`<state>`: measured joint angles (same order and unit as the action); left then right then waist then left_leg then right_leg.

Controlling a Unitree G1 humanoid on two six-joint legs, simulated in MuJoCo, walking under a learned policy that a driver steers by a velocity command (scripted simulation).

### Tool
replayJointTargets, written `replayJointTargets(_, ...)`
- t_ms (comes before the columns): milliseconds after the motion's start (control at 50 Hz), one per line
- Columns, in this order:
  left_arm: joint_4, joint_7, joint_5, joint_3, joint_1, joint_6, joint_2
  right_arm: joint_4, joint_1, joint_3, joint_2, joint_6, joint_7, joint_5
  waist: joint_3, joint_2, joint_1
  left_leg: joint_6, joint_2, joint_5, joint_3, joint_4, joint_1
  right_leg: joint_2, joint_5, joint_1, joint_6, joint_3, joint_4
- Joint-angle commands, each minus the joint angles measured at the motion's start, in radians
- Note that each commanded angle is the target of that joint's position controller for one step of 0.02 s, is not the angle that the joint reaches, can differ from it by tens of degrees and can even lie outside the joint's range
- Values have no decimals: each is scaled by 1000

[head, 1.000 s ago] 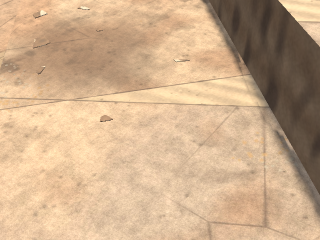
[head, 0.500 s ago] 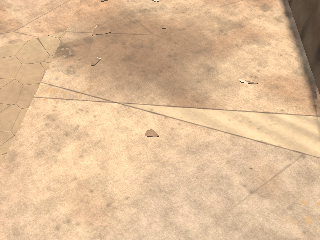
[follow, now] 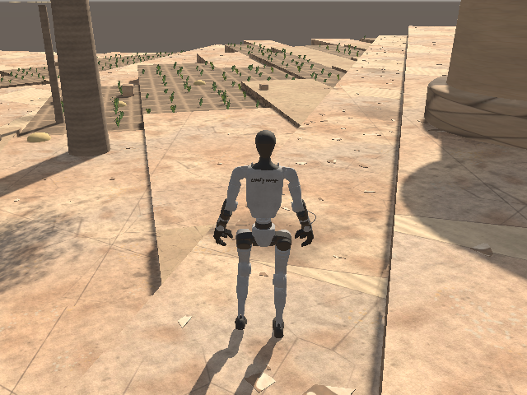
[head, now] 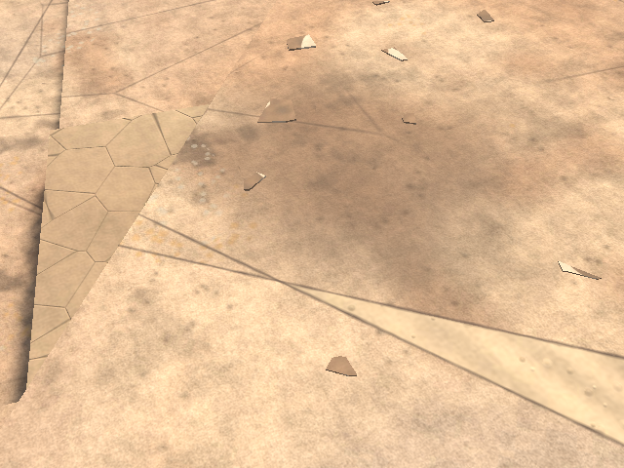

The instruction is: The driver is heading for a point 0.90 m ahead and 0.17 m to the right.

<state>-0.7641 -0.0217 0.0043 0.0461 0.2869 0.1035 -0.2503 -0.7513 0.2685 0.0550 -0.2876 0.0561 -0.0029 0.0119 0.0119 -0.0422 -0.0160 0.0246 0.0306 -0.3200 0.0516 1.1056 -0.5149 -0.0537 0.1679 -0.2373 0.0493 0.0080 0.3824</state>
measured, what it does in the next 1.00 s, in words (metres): walks ahead, turning right: left foot, then right foot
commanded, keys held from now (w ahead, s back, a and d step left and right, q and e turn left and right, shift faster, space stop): w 0.06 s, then no key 0.22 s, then e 0.68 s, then no key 0.04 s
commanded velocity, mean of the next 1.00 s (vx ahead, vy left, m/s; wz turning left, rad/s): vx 0.15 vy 0.00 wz -0.27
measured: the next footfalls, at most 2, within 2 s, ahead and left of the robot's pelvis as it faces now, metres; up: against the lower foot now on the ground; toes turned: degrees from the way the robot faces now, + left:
left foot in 0.28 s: +0.31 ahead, +0.14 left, +0.00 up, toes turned -1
right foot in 0.72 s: +0.22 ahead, -0.10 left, +0.00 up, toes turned -15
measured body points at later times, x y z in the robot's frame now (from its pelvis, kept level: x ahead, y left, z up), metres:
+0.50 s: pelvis +0.18 +0.04 -0.01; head +0.22 +0.06 +0.44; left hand +0.28 +0.32 -0.14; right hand +0.34 -0.21 -0.11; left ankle +0.27 +0.14 -0.74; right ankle +0.16 -0.11 -0.68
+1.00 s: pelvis +0.20 +0.00 +0.00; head +0.22 -0.05 +0.45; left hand +0.41 +0.23 -0.08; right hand +0.25 -0.33 -0.12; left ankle +0.27 +0.15 -0.68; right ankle +0.19 -0.09 -0.74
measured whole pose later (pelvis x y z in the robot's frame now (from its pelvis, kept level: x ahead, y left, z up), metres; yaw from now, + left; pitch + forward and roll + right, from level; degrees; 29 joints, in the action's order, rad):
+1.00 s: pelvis +0.20 +0.00 +0.00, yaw -20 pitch +2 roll +3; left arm -0.70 0.04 -0.01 0.06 0.23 -0.02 -0.29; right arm -0.82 0.07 0.10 -0.31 -0.02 0.04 0.00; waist 0.04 -0.02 -0.01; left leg -0.07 -0.02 -0.33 0.06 0.94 -0.51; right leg -0.03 0.19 -0.28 0.05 -0.10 0.44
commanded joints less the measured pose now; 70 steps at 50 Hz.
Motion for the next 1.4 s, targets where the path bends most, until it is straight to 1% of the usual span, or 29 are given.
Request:
replayJointTargets(20,44,3,-9,31,-5,15,-138,81,-29,10,-43,11,0,-8,-4,138,8,-24,68,69,10,-113,-163,261,-163,113,186,-258,-222)
replayJointTargets(180,-32,23,-19,35,83,-24,-179,123,-227,-1,-23,31,-21,-10,-16,133,-47,-26,-10,415,-35,-539,25,221,-493,129,118,-88,-134)
replayJointTargets(260,-38,33,-23,37,31,-39,-189,90,-116,24,-82,36,-25,-28,-81,128,43,37,-40,428,-35,-670,226,209,-529,166,59,-103,57)
replayJointTargets(280,-35,33,-11,27,54,-35,-163,72,-44,39,-136,39,-16,-36,-145,69,64,71,24,705,4,-675,386,151,-447,109,18,-69,194)
replayJointTargets(300,-25,28,14,-1,139,-26,-90,76,27,41,-187,34,-4,-67,-287,-94,47,190,254,1113,222,-573,717,69,-42,-138,-41,-46,464)
replayJointTargets(320,-65,24,-4,-21,259,-31,-48,65,54,24,-124,17,-6,-56,-437,-227,42,319,406,1171,391,-578,814,24,546,-239,-81,-100,677)
replayJointTargets(340,-77,23,-24,5,221,-46,-146,64,38,16,-88,1,-12,-30,-393,-129,62,293,357,946,366,-617,723,55,568,-271,-91,-150,750)
replayJointTargets(360,-52,30,-34,16,133,-63,-168,66,-31,15,-87,-6,-11,-16,-269,-83,51,255,319,751,304,-669,615,77,521,-339,-101,-118,771)
replayJointTargets(380,-45,42,-27,19,86,-84,-159,67,-97,9,-75,-9,-8,-18,-193,-39,33,227,290,588,260,-722,492,105,461,-339,-112,-106,745)
replayJointTargets(420,-41,65,-17,27,90,-132,-147,67,-200,13,-88,-14,-3,-37,-108,-92,-22,204,240,392,159,-825,248,121,350,-218,-135,-79,706)
replayJointTargets(520,-4,76,-11,38,53,-153,-119,36,-218,27,-101,-19,29,-33,-96,-88,-16,227,248,261,43,-879,200,137,224,-204,-124,-38,641)
replayJointTargets(640,48,47,-13,38,-23,-151,-121,4,-210,43,-141,-51,46,-18,-100,-76,6,214,285,236,-10,-859,275,135,192,-134,-84,12,433)
replayJointTargets(700,36,27,-9,49,39,-152,-128,-9,-223,48,-147,-68,43,10,-101,-62,-40,144,262,217,-65,-754,278,91,82,-5,-26,62,196)
replayJointTargets(720,30,26,-1,61,63,-151,-156,-29,-182,44,-117,-73,42,16,-77,-2,-41,75,213,141,-114,-647,231,89,10,49,13,15,82)
replayJointTargets(740,48,41,1,85,68,-150,-255,-26,-146,33,-60,-77,34,-9,-48,257,-6,-33,91,-65,-228,-367,50,291,-216,125,98,-289,-48)
replayJointTargets(760,84,42,19,95,36,-140,-340,28,-227,35,-68,-70,41,-28,-6,381,-17,-86,-58,-332,-154,-166,-159,454,-349,96,277,-541,-92)
replayJointTargets(780,91,37,41,86,34,-116,-295,40,-291,45,-99,-68,44,-29,-43,267,-48,-71,-43,-315,-29,-22,-164,420,-278,72,292,-509,-106)
replayJointTargets(820,107,42,11,76,-71,-91,-243,-1,-229,59,-111,-75,53,-14,-56,168,15,-54,-13,-144,16,9,-168,316,-199,88,175,-368,-76)
replayJointTargets(860,119,51,-10,58,-99,-93,-200,-14,-215,64,-116,-75,57,-23,-78,171,27,-70,-21,-65,14,29,-129,281,-286,83,151,-322,-58)
replayJointTargets(1020,135,70,-5,64,-67,-116,-214,-14,-235,44,-78,-57,38,-3,-105,198,-12,-112,-38,-5,18,-289,-18,251,-239,142,168,-346,-26)
replayJointTargets(1120,131,54,-1,54,-99,-128,-206,-23,-207,40,-95,-48,21,4,-91,204,-20,-92,-37,-42,-7,-433,133,253,-298,83,179,-393,6)
replayJointTargets(1180,121,55,-15,39,-126,-132,-180,-48,-138,34,-84,-33,6,-6,-86,167,30,-47,-32,207,-20,-744,307,199,-253,39,116,-383,56)
replayJointTargets(1200,116,55,-4,31,-97,-127,-156,-50,-118,40,-127,-31,8,-23,-102,103,19,-14,58,322,56,-764,405,151,-123,-20,63,-345,104)
replayJointTargets(1220,114,51,19,20,-40,-118,-118,-41,-125,50,-199,-35,12,-36,-119,-101,-39,66,220,555,220,-753,473,20,162,-112,3,-222,246)
replayJointTargets(1240,131,51,13,25,-73,-112,-131,-48,-158,36,-160,-35,12,-44,-88,-191,-33,208,314,523,315,-778,367,-6,339,-140,-44,-145,270)
replayJointTargets(1260,121,55,11,38,-106,-112,-181,-33,-197,25,-122,-28,11,-43,-66,-147,-7,234,299,449,313,-802,336,26,366,-120,-72,-140,356)
replayJointTargets(1300,109,62,1,50,-134,-125,-182,-41,-201,23,-133,-21,16,-30,-51,-130,11,207,252,440,262,-794,368,36,367,-163,-105,-129,449)
replayJointTargets(1360,91,50,-8,30,-133,-125,-121,-85,-133,33,-162,-31,21,2,-21,-124,43,168,191,-35,236,-869,388,52,306,-187,-118,-54,400)
replayJointTargets(1400,97,42,-22,30,-177,-105,-121,-92,-102,40,-182,-44,28,5,29,-146,72,176,191,-172,259,-911,379,47,306,-201,-103,-16,343)
Keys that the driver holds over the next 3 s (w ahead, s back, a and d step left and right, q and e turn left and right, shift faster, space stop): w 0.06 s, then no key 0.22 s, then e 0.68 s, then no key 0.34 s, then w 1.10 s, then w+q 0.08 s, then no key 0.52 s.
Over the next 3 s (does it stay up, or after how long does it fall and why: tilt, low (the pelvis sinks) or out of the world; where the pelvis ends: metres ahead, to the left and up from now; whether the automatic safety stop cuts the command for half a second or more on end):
stays up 0.83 -0.24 -0.01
